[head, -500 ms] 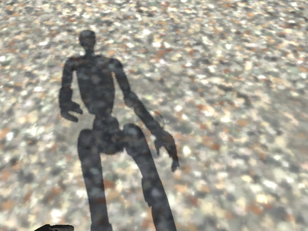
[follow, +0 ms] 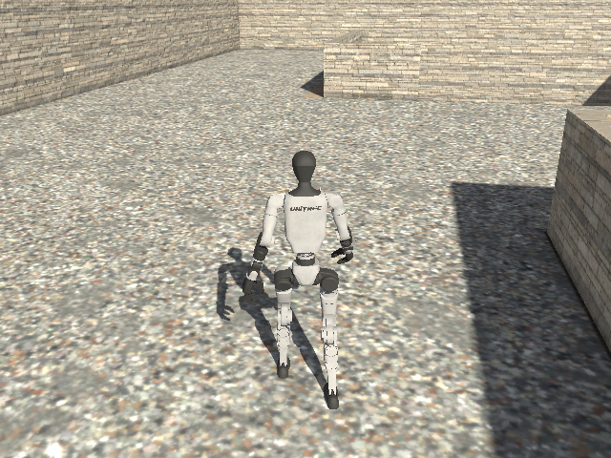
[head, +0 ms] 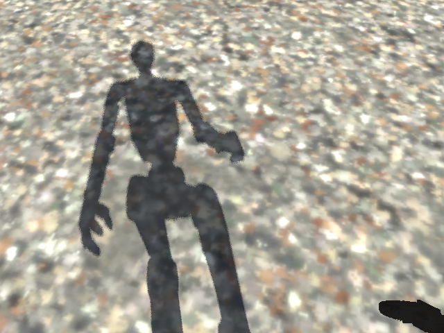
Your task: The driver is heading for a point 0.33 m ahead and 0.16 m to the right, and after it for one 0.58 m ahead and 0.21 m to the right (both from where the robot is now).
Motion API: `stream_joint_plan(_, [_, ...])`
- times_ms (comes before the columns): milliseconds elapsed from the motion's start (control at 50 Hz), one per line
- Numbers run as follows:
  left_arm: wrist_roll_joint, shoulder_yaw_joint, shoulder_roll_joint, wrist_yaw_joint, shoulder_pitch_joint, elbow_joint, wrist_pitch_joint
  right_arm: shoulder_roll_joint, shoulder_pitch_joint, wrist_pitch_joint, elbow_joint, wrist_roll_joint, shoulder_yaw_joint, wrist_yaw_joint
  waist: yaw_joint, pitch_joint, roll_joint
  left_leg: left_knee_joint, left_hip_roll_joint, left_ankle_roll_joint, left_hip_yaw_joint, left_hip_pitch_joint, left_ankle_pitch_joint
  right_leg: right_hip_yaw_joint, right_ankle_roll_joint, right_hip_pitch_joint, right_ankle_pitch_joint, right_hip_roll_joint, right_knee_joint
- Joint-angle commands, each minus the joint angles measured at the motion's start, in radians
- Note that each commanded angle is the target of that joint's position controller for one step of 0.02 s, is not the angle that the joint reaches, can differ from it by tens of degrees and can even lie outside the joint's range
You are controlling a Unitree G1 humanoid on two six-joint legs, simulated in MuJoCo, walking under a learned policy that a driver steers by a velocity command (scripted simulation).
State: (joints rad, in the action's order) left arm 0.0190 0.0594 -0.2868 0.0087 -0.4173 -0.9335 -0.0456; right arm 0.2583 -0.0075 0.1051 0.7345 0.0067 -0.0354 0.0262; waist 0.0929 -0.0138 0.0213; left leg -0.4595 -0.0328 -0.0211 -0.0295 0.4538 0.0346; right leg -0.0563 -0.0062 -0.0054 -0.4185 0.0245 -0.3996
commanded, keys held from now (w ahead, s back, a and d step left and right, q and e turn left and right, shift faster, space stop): w+e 0.34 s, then e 0.60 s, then no key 0.06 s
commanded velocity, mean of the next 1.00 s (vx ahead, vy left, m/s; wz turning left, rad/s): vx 0.28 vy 0.00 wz -0.54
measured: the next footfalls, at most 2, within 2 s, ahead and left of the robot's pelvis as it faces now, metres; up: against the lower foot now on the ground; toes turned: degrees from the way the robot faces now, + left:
right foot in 0.50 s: +0.38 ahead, -0.17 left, +0.00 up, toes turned -20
left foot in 1.00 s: +0.50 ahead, +0.01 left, +0.00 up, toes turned -39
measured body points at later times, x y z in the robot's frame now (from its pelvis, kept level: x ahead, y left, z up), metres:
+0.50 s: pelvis +0.24 -0.03 -0.01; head +0.27 -0.06 +0.44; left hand +0.51 +0.15 -0.09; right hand +0.19 -0.32 -0.14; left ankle +0.12 +0.13 -0.72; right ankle +0.34 -0.16 -0.73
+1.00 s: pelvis +0.36 -0.05 +0.00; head +0.39 -0.07 +0.45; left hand +0.66 +0.10 -0.09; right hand +0.34 -0.38 -0.09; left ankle +0.47 +0.04 -0.73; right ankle +0.34 -0.16 -0.73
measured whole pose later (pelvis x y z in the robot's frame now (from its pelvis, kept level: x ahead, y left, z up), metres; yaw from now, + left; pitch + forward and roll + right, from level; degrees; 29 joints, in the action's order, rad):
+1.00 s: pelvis +0.36 -0.05 +0.00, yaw -35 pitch +2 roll +0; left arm 0.01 0.08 -0.32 0.03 -0.17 -0.64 0.05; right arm 0.29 -0.11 0.03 0.78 -0.01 -0.06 -0.01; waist 0.01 -0.02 -0.01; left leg -0.52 0.02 0.04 -0.09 0.35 0.19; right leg -0.21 -0.04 -0.37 -0.22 0.15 -0.57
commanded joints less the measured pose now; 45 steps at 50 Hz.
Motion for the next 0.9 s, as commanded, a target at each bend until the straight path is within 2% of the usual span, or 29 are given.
stream_joint_plan(20, [-0.009, -0.018, 0.01, 0.002, -0.05, 0.11, -0.024, 0.321, -0.393, -0.001, 0.043, -0.021, -0.105, -0.019, -0.175, 0.348, 0.237, 0.042, -0.372, -0.212, -0.507, -0.849, 0.178, 0.03, -0.022, -0.59, -0.013, 0.022, -0.661])
stream_joint_plan(40, [0.013, -0.004, -0.061, 0.001, -0.04, 0.101, -0.035, 0.235, -0.401, -0.005, 0.044, -0.013, -0.084, -0.016, -0.193, 0.362, 0.251, 0.144, -0.392, -0.238, -0.679, -0.826, 0.362, -0.068, -0.018, -0.712, -0.173, -0.009, -0.824])
stream_joint_plan(60, [0.031, 0.02, -0.14, 0.001, 0.038, 0.118, -0.037, 0.17, -0.332, -0.004, 0.034, -0.008, -0.064, -0.017, -0.192, 0.212, 0.162, 0.166, -0.358, -0.192, -0.534, -0.704, 0.4, -0.079, -0.027, -0.771, -0.098, -0.058, -0.871])
stream_joint_plan(80, [0.028, 0.024, -0.137, 0.004, 0.086, 0.127, -0.033, 0.139, -0.268, -0.003, 0.03, -0.008, -0.054, -0.018, -0.169, 0.134, 0.113, 0.189, -0.318, -0.163, -0.408, -0.582, 0.332, -0.054, -0.026, -0.753, -0.014, -0.101, -0.859])
stream_joint_plan(100, [0.018, 0.027, -0.126, 0.006, 0.108, 0.132, -0.027, 0.106, -0.216, -0.003, 0.034, -0.01, -0.044, -0.016, -0.145, 0.071, 0.094, 0.223, -0.28, -0.151, -0.315, -0.478, 0.251, -0.05, -0.022, -0.725, 0.046, -0.126, -0.816])
stream_joint_plan(120, [0.013, 0.032, -0.109, 0.004, 0.102, 0.133, -0.015, 0.087, -0.183, 0.002, 0.038, -0.017, -0.039, -0.016, -0.117, 0.039, 0.111, 0.255, -0.252, -0.139, -0.233, -0.402, 0.187, -0.056, -0.019, -0.677, 0.091, -0.153, -0.778])
stream_joint_plan(160, [0.014, 0.028, -0.065, -0.001, 0.1, 0.144, 0.008, 0.092, -0.16, 0.01, 0.05, -0.019, -0.045, -0.018, -0.094, 0.011, 0.102, 0.304, -0.239, -0.147, -0.136, -0.327, 0.095, -0.043, -0.009, -0.635, 0.133, -0.168, -0.747])
stream_joint_plan(220, [0.007, 0.027, -0.049, -0.004, 0.148, 0.18, 0.025, 0.128, -0.17, 0.017, 0.075, -0.021, -0.059, -0.026, -0.088, -0.016, 0.054, 0.338, -0.247, -0.167, -0.032, -0.323, -0.006, -0.047, 0.007, -0.681, 0.232, -0.174, -0.651])
stream_joint_plan(280, [0.005, 0.021, -0.039, -0.021, 0.215, 0.206, 0.02, 0.154, -0.179, 0.01, 0.09, -0.02, -0.066, -0.034, -0.106, -0.031, 0.039, 0.347, -0.224, -0.152, 0.079, -0.343, -0.056, -0.017, 0.006, -0.667, 0.384, -0.165, -0.478])
stream_joint_plan(340, [0.002, 0.011, -0.027, -0.042, 0.324, 0.246, 0.015, 0.18, -0.217, -0.002, 0.106, -0.01, -0.073, -0.041, -0.147, -0.061, 0.019, 0.347, -0.231, -0.141, 0.15, -0.382, -0.069, 0.041, -0.006, -0.647, 0.447, -0.15, -0.341])
stream_joint_plan(360, [-0.001, 0.01, -0.028, -0.047, 0.354, 0.262, 0.016, 0.186, -0.22, -0.01, 0.11, -0.007, -0.075, -0.043, -0.152, -0.079, 0.013, 0.326, -0.232, -0.134, 0.172, -0.402, -0.13, 0.054, -0.012, -0.646, 0.446, -0.143, -0.3])
stream_joint_plan(400, [-0.009, 0.015, -0.039, -0.058, 0.381, 0.29, 0.018, 0.204, -0.229, -0.029, 0.118, 0.005, -0.081, -0.048, -0.148, -0.076, 0.025, 0.25, -0.241, -0.113, 0.206, -0.455, -0.316, 0.091, -0.026, -0.62, 0.407, -0.116, -0.248])
stream_joint_plan(440, [-0.014, 0.033, -0.074, -0.066, 0.335, 0.299, 0.023, 0.232, -0.215, -0.047, 0.113, 0.022, -0.089, -0.055, -0.109, -0.022, 0.062, 0.12, -0.243, -0.086, 0.225, -0.496, -0.571, 0.133, -0.056, -0.527, 0.322, -0.061, -0.231])
stream_joint_plan(460, [-0.012, 0.048, -0.101, -0.067, 0.259, 0.285, 0.025, 0.241, -0.2, -0.055, 0.107, 0.031, -0.093, -0.058, -0.065, 0.023, 0.072, 0.005, -0.233, -0.07, 0.232, -0.497, -0.669, 0.153, -0.079, -0.435, 0.296, -0.024, -0.211])
stream_joint_plan(480, [-0.011, 0.074, -0.145, -0.061, 0.128, 0.251, 0.025, 0.23, -0.182, -0.061, 0.099, 0.037, -0.09, -0.058, 0.007, 0.09, 0.045, -0.177, -0.196, -0.037, 0.251, -0.454, -0.645, 0.162, -0.11, -0.263, 0.377, 0.019, -0.132])
stream_joint_plan(500, [-0.013, 0.103, -0.216, -0.037, 0.025, 0.228, 0.032, 0.197, -0.219, -0.055, 0.095, 0.015, -0.077, -0.054, 0.049, 0.157, -0.056, -0.445, -0.138, 0.03, 0.26, -0.272, -0.36, 0.052, -0.154, -0.022, 0.651, -0.032, -0.086])
stream_joint_plan(520, [-0.018, 0.108, -0.322, -0.014, 0.068, 0.247, 0.042, 0.057, -0.323, -0.044, 0.067, -0.062, -0.037, -0.038, -0.089, 0.238, -0.345, -0.814, 0.02, 0.098, 0.217, 0.098, 0.656, -0.298, -0.294, 0.275, 1.169, -0.282, -0.209])
stream_joint_plan(540, [-0.03, 0.094, -0.295, -0.031, 0.074, 0.308, 0.028, 0.123, -0.356, -0.027, 0.068, -0.028, -0.035, -0.026, -0.042, 0.495, -0.235, -0.988, 0.074, 0.1, -0.023, 0.175, 0.724, -0.624, -0.455, 0.353, 0.936, -0.424, -0.078])
stream_joint_plan(560, [-0.025, 0.081, -0.236, -0.041, 0.109, 0.318, 0.02, 0.183, -0.221, -0.024, 0.047, 0.016, -0.053, -0.026, -0.005, 0.401, -0.097, -0.98, 0.029, 0.077, -0.063, 0.224, 0.614, -0.52, -0.402, 0.267, 0.803, -0.365, -0.013])
stream_joint_plan(580, [-0.006, 0.072, -0.199, -0.038, 0.17, 0.312, 0.014, 0.17, -0.165, -0.027, 0.025, 0.018, -0.05, -0.036, -0.033, 0.258, -0.056, -0.9, -0.003, 0.065, -0.047, 0.262, 0.513, -0.419, -0.346, 0.13, 0.688, -0.312, 0.013])
stream_joint_plan(600, [0.001, 0.062, -0.168, -0.032, 0.22, 0.317, 0.015, 0.168, -0.16, -0.038, 0.039, 0.0, -0.051, -0.051, -0.064, 0.176, -0.02, -0.833, -0.038, 0.069, -0.05, 0.233, 0.452, -0.359, -0.307, -0.007, 0.636, -0.273, 0.037])
stream_joint_plan(640, [-0.026, 0.057, -0.156, -0.019, 0.273, 0.337, 0.023, 0.183, -0.183, -0.064, 0.038, -0.013, -0.06, -0.061, -0.116, 0.134, -0.064, -0.745, -0.047, 0.068, -0.058, 0.109, 0.394, -0.303, -0.284, -0.2, 0.631, -0.232, 0.076])
stream_joint_plan(660, [-0.033, 0.058, -0.161, -0.016, 0.278, 0.341, 0.022, 0.168, -0.197, -0.072, 0.038, -0.017, -0.058, -0.063, -0.127, 0.139, -0.073, -0.707, -0.035, 0.073, -0.049, 0.079, 0.38, -0.282, -0.284, -0.239, 0.674, -0.219, 0.078])
stream_joint_plan(720, [-0.023, 0.067, -0.185, 0.002, 0.258, 0.341, 0.029, 0.137, -0.182, -0.082, 0.029, -0.024, -0.049, -0.07, -0.124, 0.165, -0.081, -0.571, -0.007, 0.099, -0.05, 0.07, 0.328, -0.254, -0.277, -0.257, 0.707, -0.193, 0.064])
stream_joint_plan(760, [-0.013, 0.068, -0.188, 0.015, 0.257, 0.345, 0.043, 0.134, -0.151, -0.09, 0.019, -0.021, -0.046, -0.069, -0.113, 0.173, -0.093, -0.498, 0.003, 0.111, -0.063, 0.071, 0.271, -0.271, -0.257, -0.256, 0.565, -0.176, 0.064])
stream_joint_plan(800, [-0.012, 0.067, -0.184, 0.024, 0.265, 0.35, 0.056, 0.134, -0.112, -0.096, 0.006, -0.015, -0.045, -0.067, -0.1, 0.151, -0.114, -0.425, 0.016, 0.116, -0.073, 0.063, 0.231, -0.298, -0.233, -0.274, 0.387, -0.155, 0.074])
stream_joint_plan(840, [-0.015, 0.066, -0.181, 0.026, 0.263, 0.351, 0.065, 0.134, -0.08, -0.093, -0.007, -0.012, -0.044, -0.063, -0.087, 0.124, -0.139, -0.354, 0.03, 0.116, -0.08, 0.048, 0.225, -0.332, -0.221, -0.284, 0.28, -0.142, 0.075])
stream_joint_plan(900, [-0.015, 0.066, -0.177, 0.024, 0.253, 0.352, 0.074, 0.141, -0.067, -0.077, -0.018, -0.007, -0.046, -0.056, -0.076, 0.116, -0.168, -0.251, 0.051, 0.105, -0.085, 0.005, 0.266, -0.39, -0.214, -0.248, 0.323, -0.144, 0.034])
